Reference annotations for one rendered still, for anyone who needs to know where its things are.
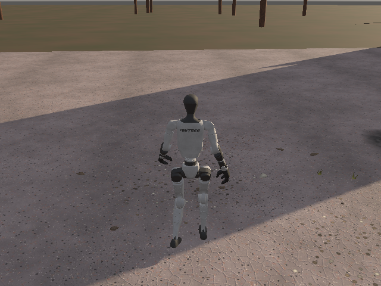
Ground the right robot forearm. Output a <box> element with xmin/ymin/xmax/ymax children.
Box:
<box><xmin>214</xmin><ymin>145</ymin><xmax>228</xmax><ymax>171</ymax></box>

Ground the right robot shin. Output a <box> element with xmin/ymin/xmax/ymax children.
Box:
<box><xmin>199</xmin><ymin>194</ymin><xmax>208</xmax><ymax>232</ymax></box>

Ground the right robot hand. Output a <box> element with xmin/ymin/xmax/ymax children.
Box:
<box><xmin>216</xmin><ymin>169</ymin><xmax>230</xmax><ymax>184</ymax></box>

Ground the robot right upper arm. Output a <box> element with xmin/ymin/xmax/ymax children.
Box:
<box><xmin>203</xmin><ymin>120</ymin><xmax>220</xmax><ymax>154</ymax></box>

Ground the left robot hand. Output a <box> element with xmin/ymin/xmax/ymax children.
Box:
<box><xmin>158</xmin><ymin>155</ymin><xmax>172</xmax><ymax>164</ymax></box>

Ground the robot left upper arm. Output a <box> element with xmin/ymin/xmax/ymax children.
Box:
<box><xmin>162</xmin><ymin>120</ymin><xmax>178</xmax><ymax>151</ymax></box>

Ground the robot torso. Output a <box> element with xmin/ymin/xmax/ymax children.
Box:
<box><xmin>177</xmin><ymin>117</ymin><xmax>205</xmax><ymax>179</ymax></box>

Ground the left robot forearm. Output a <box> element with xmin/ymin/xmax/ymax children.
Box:
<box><xmin>159</xmin><ymin>142</ymin><xmax>168</xmax><ymax>159</ymax></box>

